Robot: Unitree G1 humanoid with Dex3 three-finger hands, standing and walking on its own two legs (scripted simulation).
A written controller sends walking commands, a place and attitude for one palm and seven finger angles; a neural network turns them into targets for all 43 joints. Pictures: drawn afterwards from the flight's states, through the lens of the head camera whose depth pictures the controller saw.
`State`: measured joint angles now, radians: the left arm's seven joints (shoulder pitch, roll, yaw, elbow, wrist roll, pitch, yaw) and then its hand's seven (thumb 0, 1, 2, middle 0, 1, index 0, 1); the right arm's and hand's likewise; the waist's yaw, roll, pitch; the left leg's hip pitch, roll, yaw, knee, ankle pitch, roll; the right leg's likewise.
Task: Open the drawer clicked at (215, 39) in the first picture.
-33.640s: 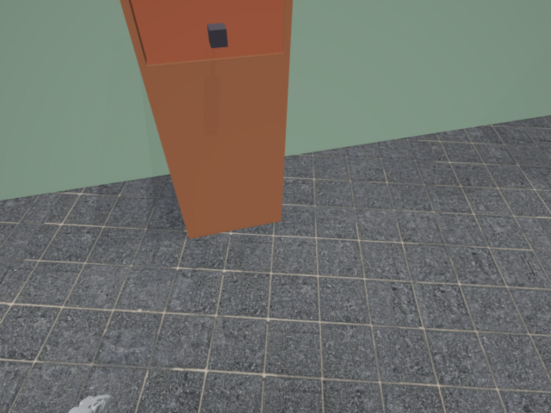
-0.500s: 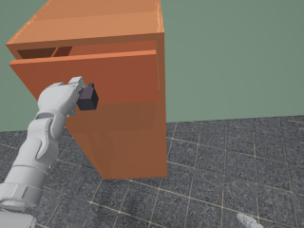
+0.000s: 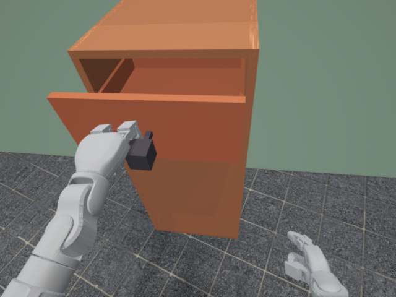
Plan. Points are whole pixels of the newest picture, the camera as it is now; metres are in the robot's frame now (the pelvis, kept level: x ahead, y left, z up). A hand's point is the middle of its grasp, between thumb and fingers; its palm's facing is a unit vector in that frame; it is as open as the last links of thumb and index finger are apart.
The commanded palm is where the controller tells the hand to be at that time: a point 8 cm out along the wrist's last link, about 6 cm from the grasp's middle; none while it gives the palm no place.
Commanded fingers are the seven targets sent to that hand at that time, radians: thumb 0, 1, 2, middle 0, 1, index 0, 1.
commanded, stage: pull the drawer open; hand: left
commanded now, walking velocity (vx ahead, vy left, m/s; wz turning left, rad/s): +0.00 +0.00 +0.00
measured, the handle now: (144, 146) +0.36 +0.16 +0.13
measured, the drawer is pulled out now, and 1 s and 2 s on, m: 0.15 0.27 0.27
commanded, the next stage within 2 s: none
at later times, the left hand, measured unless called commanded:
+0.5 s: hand (111, 186) +0.27 +0.20 +0.12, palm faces +0.05 -0.15 -0.99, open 6.0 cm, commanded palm +0.22 +0.20 +0.19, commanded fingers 0.00 0.90 0.90 -0.40 -1.35 -0.40 -1.35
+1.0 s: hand (92, 230) +0.19 +0.20 +0.12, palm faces +0.07 -0.17 -0.98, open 5.8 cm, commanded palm +0.17 +0.20 +0.19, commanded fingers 0.00 0.90 0.90 -0.40 -1.35 -0.40 -1.35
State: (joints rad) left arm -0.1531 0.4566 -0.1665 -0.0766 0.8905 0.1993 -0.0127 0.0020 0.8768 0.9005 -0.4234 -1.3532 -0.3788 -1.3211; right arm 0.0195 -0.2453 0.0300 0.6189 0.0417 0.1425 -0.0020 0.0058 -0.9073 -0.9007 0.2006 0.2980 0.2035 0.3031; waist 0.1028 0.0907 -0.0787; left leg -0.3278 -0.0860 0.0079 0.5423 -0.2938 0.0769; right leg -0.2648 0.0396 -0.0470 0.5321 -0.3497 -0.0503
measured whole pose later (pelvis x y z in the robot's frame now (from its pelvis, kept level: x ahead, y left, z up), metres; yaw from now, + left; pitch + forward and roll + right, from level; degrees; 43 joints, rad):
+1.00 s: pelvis +0.01 -0.01 +0.00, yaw -3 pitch +4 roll +0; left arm 0.60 0.49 -0.02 -0.65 0.83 0.19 0.07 0.00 0.88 0.90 -0.42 -1.35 -0.25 -1.18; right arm 0.06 -0.28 0.07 0.49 0.04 0.15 0.06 0.01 -0.91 -0.90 0.20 0.30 0.20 0.30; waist 0.11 0.12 -0.11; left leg -0.32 -0.05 0.05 0.58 -0.33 0.07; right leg -0.26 0.07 0.00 0.55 -0.36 -0.05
